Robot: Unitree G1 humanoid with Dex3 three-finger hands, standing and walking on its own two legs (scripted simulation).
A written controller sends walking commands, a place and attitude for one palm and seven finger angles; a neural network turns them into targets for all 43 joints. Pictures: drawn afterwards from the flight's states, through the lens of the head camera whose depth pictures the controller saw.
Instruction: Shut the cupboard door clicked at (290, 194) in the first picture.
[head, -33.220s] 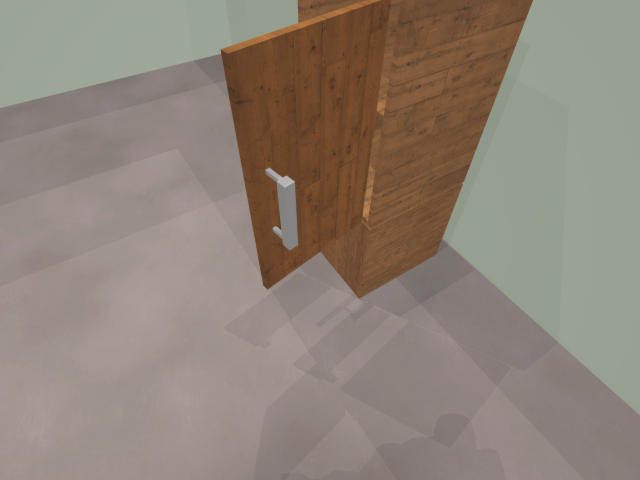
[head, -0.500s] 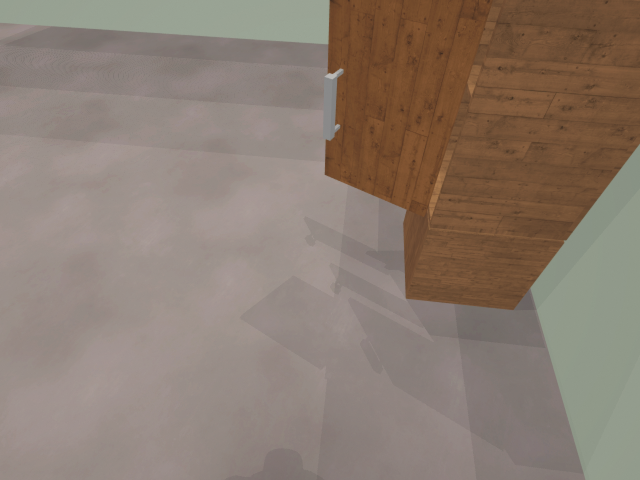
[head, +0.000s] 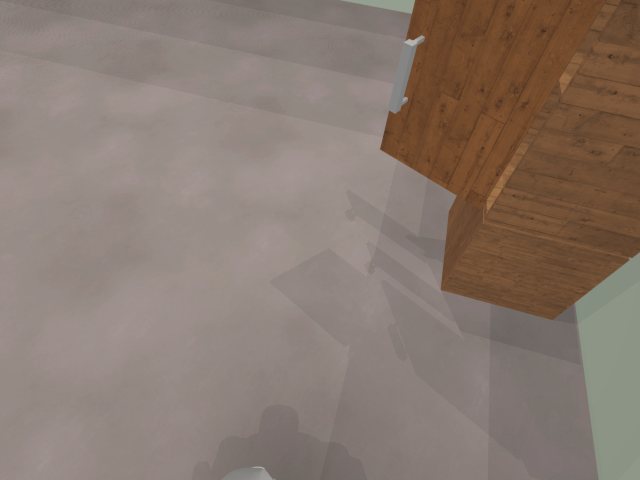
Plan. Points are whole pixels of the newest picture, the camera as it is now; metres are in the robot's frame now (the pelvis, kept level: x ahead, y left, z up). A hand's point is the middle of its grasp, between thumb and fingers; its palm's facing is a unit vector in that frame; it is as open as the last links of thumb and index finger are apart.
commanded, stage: walk to a spot facing it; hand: left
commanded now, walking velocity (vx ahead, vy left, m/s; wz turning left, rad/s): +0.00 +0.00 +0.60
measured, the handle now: (406, 75) +1.00 -0.18 -0.05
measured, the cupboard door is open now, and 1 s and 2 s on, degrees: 64 64 64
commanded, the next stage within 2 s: turn to face it in 1.30 s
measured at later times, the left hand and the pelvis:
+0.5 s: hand out of the picture +0.05 +0.17 -0.12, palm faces +0.32 -0.90 -0.31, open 7.4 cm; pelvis +0.07 -0.05 +0.02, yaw +20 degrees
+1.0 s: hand (134, 472) +0.14 +0.25 -0.15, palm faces +0.63 -0.75 -0.22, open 7.4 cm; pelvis +0.22 +0.05 +0.01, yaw +38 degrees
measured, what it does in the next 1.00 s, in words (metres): walks ahead, turning left: right foot, then left foot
